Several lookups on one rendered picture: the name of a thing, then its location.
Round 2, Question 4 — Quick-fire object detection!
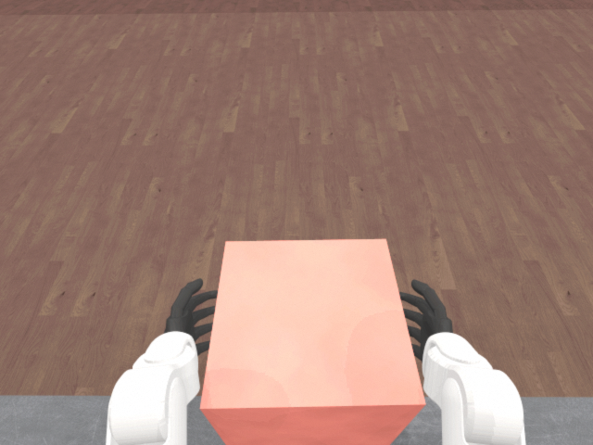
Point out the robot right forearm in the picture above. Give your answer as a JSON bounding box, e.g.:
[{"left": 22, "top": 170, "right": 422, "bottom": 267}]
[{"left": 423, "top": 332, "right": 526, "bottom": 445}]

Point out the robot left forearm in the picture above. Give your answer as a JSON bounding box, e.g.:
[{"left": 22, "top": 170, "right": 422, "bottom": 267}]
[{"left": 106, "top": 331, "right": 200, "bottom": 445}]

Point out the carton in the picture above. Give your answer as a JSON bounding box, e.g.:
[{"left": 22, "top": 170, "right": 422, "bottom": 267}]
[{"left": 200, "top": 239, "right": 426, "bottom": 445}]

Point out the robot right hand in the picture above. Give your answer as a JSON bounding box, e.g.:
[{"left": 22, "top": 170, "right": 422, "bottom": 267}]
[{"left": 399, "top": 280, "right": 453, "bottom": 362}]

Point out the robot left hand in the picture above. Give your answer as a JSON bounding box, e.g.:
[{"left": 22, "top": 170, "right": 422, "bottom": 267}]
[{"left": 164, "top": 278, "right": 218, "bottom": 356}]

